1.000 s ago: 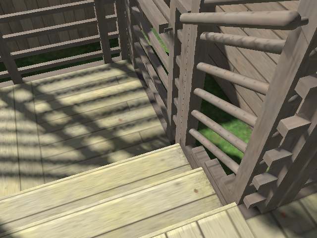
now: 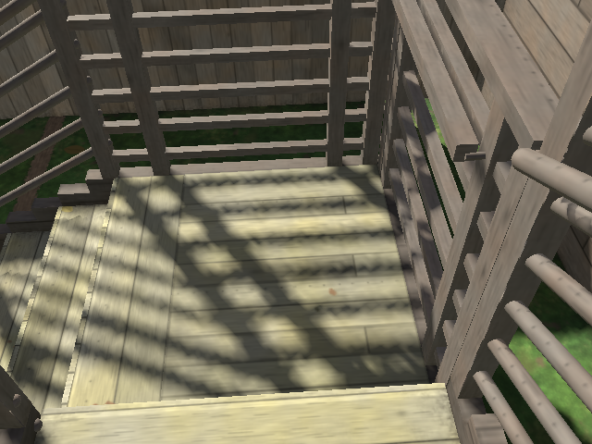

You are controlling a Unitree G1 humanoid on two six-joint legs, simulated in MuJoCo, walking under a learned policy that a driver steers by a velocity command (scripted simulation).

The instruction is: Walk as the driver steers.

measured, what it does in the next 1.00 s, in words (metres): goes down, turning left: left foot, then right foot 0.16 m lower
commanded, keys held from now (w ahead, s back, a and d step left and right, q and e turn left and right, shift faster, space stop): w+q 0.64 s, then w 0.36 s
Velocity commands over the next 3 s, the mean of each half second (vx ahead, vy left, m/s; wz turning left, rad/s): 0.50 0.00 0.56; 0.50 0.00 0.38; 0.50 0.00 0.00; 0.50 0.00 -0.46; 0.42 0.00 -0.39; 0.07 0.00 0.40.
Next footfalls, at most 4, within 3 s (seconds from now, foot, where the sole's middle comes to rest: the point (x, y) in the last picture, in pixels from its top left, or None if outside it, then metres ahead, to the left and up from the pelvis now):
0.08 left None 0.10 0.13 -0.78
0.56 right None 0.37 -0.01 -0.94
1.14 left None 0.62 0.43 -1.11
1.76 right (230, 344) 1.06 0.35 -1.27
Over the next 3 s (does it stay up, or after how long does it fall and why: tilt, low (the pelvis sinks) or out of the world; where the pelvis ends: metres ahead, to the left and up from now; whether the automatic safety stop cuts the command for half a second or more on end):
stays up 1.28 0.55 -0.51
